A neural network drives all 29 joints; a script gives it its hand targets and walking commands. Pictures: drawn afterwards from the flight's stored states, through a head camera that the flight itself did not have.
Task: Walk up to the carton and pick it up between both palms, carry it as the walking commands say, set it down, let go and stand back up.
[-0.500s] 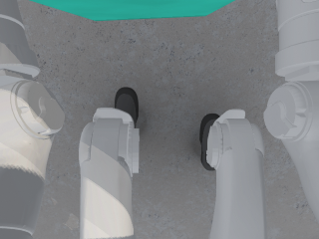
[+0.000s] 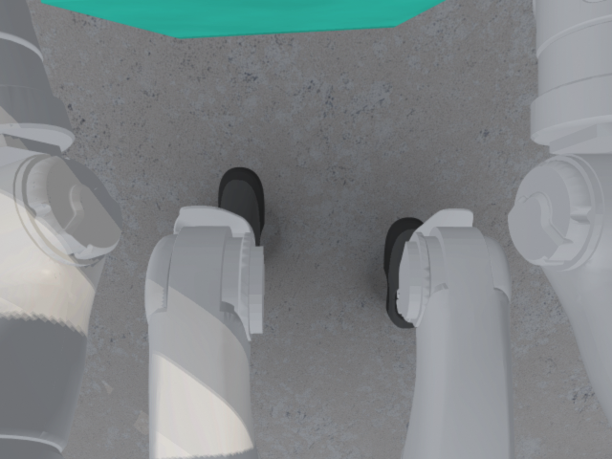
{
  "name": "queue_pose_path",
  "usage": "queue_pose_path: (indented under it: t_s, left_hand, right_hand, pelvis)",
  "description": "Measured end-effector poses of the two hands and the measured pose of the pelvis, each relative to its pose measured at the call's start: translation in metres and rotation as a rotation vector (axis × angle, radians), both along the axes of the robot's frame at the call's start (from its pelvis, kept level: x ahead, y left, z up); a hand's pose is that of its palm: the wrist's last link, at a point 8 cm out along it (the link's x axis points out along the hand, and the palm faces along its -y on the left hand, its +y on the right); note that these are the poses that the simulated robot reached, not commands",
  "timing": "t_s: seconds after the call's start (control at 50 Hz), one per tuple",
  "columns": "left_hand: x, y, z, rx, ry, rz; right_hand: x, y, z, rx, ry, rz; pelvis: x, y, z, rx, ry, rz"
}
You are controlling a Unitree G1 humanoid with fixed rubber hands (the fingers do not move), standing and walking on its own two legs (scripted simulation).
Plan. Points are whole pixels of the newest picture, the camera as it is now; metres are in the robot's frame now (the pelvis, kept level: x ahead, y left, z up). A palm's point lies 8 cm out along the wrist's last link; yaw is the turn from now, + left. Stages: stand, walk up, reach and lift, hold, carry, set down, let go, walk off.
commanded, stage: set down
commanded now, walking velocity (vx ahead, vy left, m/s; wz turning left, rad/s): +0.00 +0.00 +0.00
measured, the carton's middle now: out of the picture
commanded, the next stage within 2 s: none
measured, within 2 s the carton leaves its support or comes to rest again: neither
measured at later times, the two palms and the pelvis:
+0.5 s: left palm out of the picture +0.56 +0.31 -0.17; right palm out of the picture +0.60 -0.09 -0.18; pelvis +0.00 +0.00 +0.00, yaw +0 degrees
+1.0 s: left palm out of the picture +0.54 +0.31 -0.18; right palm out of the picture +0.59 -0.12 -0.21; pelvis +0.00 -0.01 -0.01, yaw +0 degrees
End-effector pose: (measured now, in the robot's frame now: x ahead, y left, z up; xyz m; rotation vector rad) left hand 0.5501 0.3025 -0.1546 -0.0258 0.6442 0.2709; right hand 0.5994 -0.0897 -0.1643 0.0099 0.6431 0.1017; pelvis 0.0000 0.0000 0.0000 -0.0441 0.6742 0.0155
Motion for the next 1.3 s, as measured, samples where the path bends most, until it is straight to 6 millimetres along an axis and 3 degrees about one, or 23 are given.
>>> queue_pose_path:
  t_s: [0.46,0.66,0.82,0.92,1.12,1.22,1.3]
  left_hand:
    - [0.005,0.003,-0.011,-0.015,0.000,-0.018]
    - [0.006,0.012,-0.021,0.060,0.024,0.017]
    - [0.001,0.007,-0.025,0.038,0.046,0.055]
    - [-0.004,0.007,-0.026,0.041,0.059,0.069]
    - [-0.007,0.012,-0.032,0.037,0.077,0.093]
    - [-0.006,0.021,-0.030,0.025,0.061,0.118]
    - [-0.006,0.030,-0.022,0.010,0.033,0.143]
  right_hand:
    - [0.003,0.000,-0.012,0.008,0.008,-0.007]
    - [-0.017,0.000,-0.046,-0.063,0.105,-0.019]
    - [-0.009,-0.011,-0.033,-0.096,0.048,-0.034]
    - [-0.012,-0.025,-0.038,-0.110,0.079,-0.057]
    - [-0.010,-0.033,-0.045,-0.083,0.107,-0.079]
    - [-0.002,-0.039,-0.036,-0.101,0.074,-0.084]
    - [0.012,-0.037,-0.011,-0.080,-0.014,-0.097]
  pelvis:
    - [0.005,0.003,-0.004,-0.001,-0.007,-0.008]
    - [0.005,0.002,-0.003,0.005,-0.015,-0.014]
    - [0.001,-0.001,-0.007,0.014,-0.028,-0.014]
    - [-0.001,-0.003,-0.009,0.020,-0.034,-0.015]
    - [0.002,-0.007,-0.009,0.028,-0.022,-0.018]
    - [0.004,-0.006,-0.009,0.026,-0.020,-0.020]
    - [0.002,-0.004,-0.010,0.023,-0.027,-0.020]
